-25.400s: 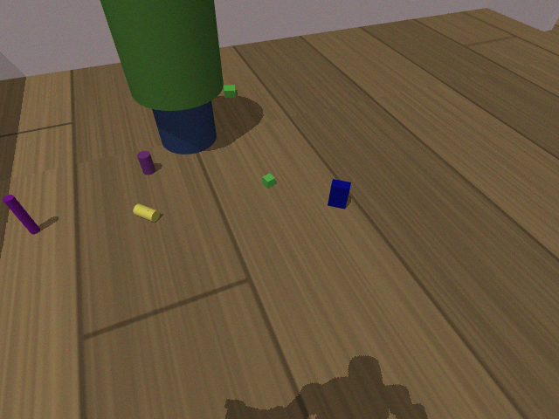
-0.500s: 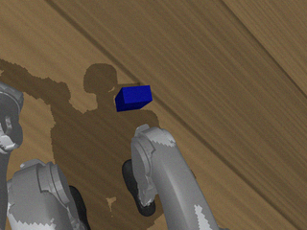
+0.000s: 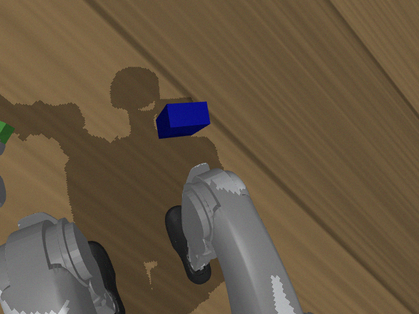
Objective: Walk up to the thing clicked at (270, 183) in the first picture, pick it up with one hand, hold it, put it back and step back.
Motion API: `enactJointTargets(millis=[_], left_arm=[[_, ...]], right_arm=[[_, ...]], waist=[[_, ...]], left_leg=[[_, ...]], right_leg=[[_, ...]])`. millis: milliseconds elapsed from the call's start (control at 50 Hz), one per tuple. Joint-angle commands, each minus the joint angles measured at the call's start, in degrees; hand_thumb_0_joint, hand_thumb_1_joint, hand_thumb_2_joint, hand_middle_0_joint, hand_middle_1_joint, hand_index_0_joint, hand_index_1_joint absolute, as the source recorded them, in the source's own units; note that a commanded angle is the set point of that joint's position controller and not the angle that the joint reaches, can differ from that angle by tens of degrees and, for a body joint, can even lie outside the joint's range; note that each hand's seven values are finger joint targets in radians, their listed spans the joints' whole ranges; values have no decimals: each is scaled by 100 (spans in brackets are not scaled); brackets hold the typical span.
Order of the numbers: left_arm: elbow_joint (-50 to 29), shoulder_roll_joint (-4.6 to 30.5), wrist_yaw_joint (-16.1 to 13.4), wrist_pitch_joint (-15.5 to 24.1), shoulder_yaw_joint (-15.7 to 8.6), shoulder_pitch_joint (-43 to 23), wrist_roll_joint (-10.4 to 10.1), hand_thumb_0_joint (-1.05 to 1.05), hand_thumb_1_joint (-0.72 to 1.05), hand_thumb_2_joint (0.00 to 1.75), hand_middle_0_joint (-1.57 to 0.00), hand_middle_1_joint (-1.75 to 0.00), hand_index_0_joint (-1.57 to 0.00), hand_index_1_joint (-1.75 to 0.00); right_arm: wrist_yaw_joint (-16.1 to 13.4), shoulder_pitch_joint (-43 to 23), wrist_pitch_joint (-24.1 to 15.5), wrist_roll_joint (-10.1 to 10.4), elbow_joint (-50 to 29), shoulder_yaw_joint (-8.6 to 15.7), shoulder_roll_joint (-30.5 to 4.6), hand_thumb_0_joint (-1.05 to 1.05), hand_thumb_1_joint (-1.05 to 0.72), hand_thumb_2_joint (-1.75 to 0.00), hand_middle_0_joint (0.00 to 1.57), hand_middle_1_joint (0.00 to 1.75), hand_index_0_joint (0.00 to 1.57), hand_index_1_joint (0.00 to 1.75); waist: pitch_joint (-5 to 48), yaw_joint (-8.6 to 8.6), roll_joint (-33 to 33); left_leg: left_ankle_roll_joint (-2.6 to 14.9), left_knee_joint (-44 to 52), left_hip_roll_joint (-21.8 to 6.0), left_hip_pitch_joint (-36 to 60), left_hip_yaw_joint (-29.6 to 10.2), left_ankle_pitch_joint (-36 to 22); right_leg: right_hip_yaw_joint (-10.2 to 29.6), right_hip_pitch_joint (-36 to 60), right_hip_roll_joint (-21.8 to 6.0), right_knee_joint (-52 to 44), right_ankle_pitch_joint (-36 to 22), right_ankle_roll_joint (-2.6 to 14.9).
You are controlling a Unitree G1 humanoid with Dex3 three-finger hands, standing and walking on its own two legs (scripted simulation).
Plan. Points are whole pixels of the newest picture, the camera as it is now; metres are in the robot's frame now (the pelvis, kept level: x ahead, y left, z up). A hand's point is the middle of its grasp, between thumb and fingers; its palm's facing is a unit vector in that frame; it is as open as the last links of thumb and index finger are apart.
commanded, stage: close in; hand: left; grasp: from above
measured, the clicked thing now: out of the picture +0.49 +0.27 -0.30
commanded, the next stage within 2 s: rest palm in 0.88 s
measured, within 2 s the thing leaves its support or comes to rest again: neither
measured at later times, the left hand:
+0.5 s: hand out of the picture +0.46 +0.26 -0.21, palm faces -0.21 -0.43 -0.88, open 14.2 cm
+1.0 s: hand out of the picture +0.47 +0.25 -0.23, palm faces -0.21 -0.42 -0.89, open 14.0 cm
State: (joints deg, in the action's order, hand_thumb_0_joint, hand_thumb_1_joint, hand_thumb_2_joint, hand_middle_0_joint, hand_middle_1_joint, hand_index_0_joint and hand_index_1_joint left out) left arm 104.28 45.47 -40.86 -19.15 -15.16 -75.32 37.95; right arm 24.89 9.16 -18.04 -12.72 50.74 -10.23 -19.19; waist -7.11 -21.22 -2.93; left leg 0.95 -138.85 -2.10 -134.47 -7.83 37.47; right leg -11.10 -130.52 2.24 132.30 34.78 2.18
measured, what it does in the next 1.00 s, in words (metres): stands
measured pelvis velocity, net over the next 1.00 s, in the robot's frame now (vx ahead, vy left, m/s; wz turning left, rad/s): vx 0.00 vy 0.00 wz -0.04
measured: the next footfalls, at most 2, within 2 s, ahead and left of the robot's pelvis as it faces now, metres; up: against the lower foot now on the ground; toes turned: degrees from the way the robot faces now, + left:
none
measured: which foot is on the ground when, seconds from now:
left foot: down 0.00-1.00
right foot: down 0.00-1.00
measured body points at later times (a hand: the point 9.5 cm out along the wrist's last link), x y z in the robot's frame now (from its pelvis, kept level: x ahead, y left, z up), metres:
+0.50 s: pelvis +0.00 +0.00 +0.00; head +0.28 +0.06 +0.34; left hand +0.47 +0.28 -0.16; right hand -0.01 -0.25 -0.08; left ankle +0.08 +0.12 -0.29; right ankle +0.11 -0.09 -0.29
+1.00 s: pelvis +0.00 +0.00 +0.00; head +0.30 +0.07 +0.34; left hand +0.48 +0.27 -0.18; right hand -0.01 -0.23 -0.06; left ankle +0.08 +0.12 -0.29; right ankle +0.11 -0.09 -0.29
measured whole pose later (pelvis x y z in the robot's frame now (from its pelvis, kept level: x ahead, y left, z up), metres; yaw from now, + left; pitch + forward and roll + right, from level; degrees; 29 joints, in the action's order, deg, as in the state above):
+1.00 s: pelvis +0.00 +0.00 +0.00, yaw -3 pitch +32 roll -11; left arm 106.7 46.9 -46.2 -18.0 -17.2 -74.2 39.7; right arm 28.4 7.8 -18.5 -13.7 44.3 -14.9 -20.2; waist -9.5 -24.9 -3.6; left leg 1.2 -139.7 -2.6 -133.1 -10.2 39.5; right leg -12.9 -128.5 3.4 131.1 35.5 1.5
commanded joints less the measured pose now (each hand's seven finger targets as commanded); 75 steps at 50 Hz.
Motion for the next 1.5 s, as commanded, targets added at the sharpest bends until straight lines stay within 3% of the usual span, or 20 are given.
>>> enactJointTargets(millis=[0,60,160,200,240,340,480,540,580,620,680,760,800,820,920,1020,1100,1220,1320,1480], left_arm=[[-1188,158,-397,187,446,-2939,354,0,-61,103,-8,-103,-6,-105],[-1156,142,-537,-13,471,-2727,514,0,-61,105,-9,-103,-6,-106],[-433,290,-577,-425,32,-1369,535,0,-61,105,-8,-98,-5,-102],[-166,234,-464,-548,26,-879,448,0,-61,102,-8,-100,-6,-102],[-183,267,-325,-569,79,-908,311,0,-60,99,-8,-101,-7,-102],[-465,672,-361,-282,-50,-1525,163,0,-56,96,-9,-104,-9,-103],[-821,832,-286,293,184,-2152,345,0,-59,98,-8,-104,-8,-104],[-1001,817,-320,412,252,-2285,520,0,-61,102,-9,-100,-6,-103],[-1104,991,-475,413,173,-2452,698,0,-61,108,-9,-99,-6,-103],[-1048,879,-600,357,126,-2393,755,0,-61,115,-11,-99,-6,-104],[-399,549,-677,214,183,-1853,686,0,-61,120,-16,-101,-10,-107],[101,714,-707,53,70,-1250,514,0,-56,111,-14,-104,-11,-107],[56,689,-672,4,151,-1233,409,0,-57,98,-9,-102,-9,-103],[118,855,-717,6,3,-1077,348,0,-58,98,-9,-102,-8,-102],[-253,1112,-762,92,9,-1419,217,0,-57,98,-10,-104,-9,-104],[-501,1432,-818,308,-126,-1714,340,0,-61,101,-9,-100,-6,-103],[-457,1358,-822,404,-98,-1825,422,0,-61,102,-9,-98,-6,-102],[-299,1121,-837,397,170,-1844,408,0,-61,108,-10,-98,-6,-103],[-61,1040,-888,286,268,-1664,205,0,-61,105,-10,-99,-6,-103],[-186,1684,-876,216,148,-1465,194,0,-59,99,-9,-101,-7,-103]], right_arm=[[55,1525,-147,6,362,397,-1786,0,-92,-90,20,30,20,30],[156,1236,-111,46,230,368,-1809,0,-92,-90,20,30,20,30],[291,1393,153,153,157,383,-1655,0,-91,-90,20,30,20,30],[293,1444,249,168,43,399,-1632,0,-91,-90,20,30,20,30],[263,1403,298,166,-124,388,-1663,0,-91,-90,20,30,20,30],[175,1463,289,90,-286,285,-1670,0,-90,-90,20,30,20,30],[-10,1222,94,-26,-127,212,-1649,0,-91,-90,20,30,20,30],[-37,1289,3,-78,-2,192,-1678,0,-91,-90,20,30,20,30],[-19,1424,-26,-75,140,227,-1806,0,-92,-90,20,30,20,30],[77,1425,-64,-87,149,206,-1816,0,-92,-90,20,30,20,30],[210,1360,-84,-118,97,111,-1773,0,-91,-90,20,30,20,30],[327,1491,-70,-122,-38,69,-1852,0,-91,-90,20,30,20,30],[380,1375,-82,-133,-155,30,-1846,0,-91,-90,20,30,20,30],[368,1487,-53,-81,-155,80,-1946,0,-91,-90,20,30,20,30],[377,1296,-30,-106,-396,-32,-1940,0,-91,-90,20,30,20,30],[326,1275,-79,-135,-337,-56,-1991,0,-92,-91,20,30,20,30],[292,1252,-124,-165,-266,-80,-1979,0,-92,-91,20,30,20,30],[300,1249,-215,-209,-253,-104,-2110,0,-92,-91,20,30,20,30],[400,1263,-258,-200,-373,-237,-2170,0,-92,-91,20,30,20,30],[411,1197,-201,-131,-595,-432,-2169,0,-92,-91,20,30,20,30]], waist=[[4606,-631,3366],[4466,-529,3607],[4220,-93,3055],[3935,-102,2428],[3821,-225,1778],[3958,-456,1016],[4210,-579,2197],[4236,-588,2718],[4494,-533,3107],[4485,-546,3361],[4000,-647,2937],[3710,-562,2240],[3505,-587,2137],[3632,-480,2147],[3691,-616,1966],[3753,-750,2390],[3624,-838,2776],[3500,-963,2774],[3417,-969,2535],[3352,-806,2458]], left_leg=[[-255,1537,-76,4071,-285,-684],[-292,1505,-80,3934,-171,-969],[-162,1434,-20,3240,182,-1590],[-45,1409,11,2663,205,-1536],[99,1333,43,2165,183,-1329],[248,1134,110,1594,168,-813],[55,1144,129,2467,235,-45],[-12,1181,58,2974,141,-91],[-63,1240,-14,3292,96,-374],[-142,1248,-43,3559,17,-709],[-142,1155,-53,3265,-25,-1079],[-9,1095,-13,2642,66,-1342],[-4,1163,-16,2616,-53,-1185],[7,1214,-24,2650,-38,-1238],[89,1093,-8,2236,-12,-1015],[46,1137,-33,2511,-84,-601],[-36,1248,-66,2927,-210,-257],[-66,1168,-79,3069,-275,-650],[-61,1009,-82,2991,-313,-1146],[-1,972,-80,2583,-209,-1195]], right_leg=[[-213,1818,119,-1101,-1061,19],[-185,1836,137,-1020,-1410,17],[-28,2346,212,-1202,-1956,-39],[23,2537,240,-1282,-1955,-101],[85,2745,272,-1412,-1841,-195],[271,3015,269,-1638,-1204,-336],[194,2539,227,-1656,-4,-177],[82,2304,178,-1575,-211,-113],[2,2300,193,-1456,-712,-67],[-114,2139,160,-1253,-1051,-14],[-191,2163,195,-1154,-1474,-45],[-105,2717,275,-1326,-1803,-168],[-157,2511,267,-1315,-1638,-171],[-124,2733,309,-1371,-1694,-190],[-56,2982,339,-1425,-1560,-250],[-90,2736,300,-1468,-1031,-202],[-213,2250,242,-1433,-654,-120],[-282,2385,236,-1394,-1118,-124],[-320,2626,272,-1271,-1687,-180],[-250,3014,366,-1361,-1790,-233]])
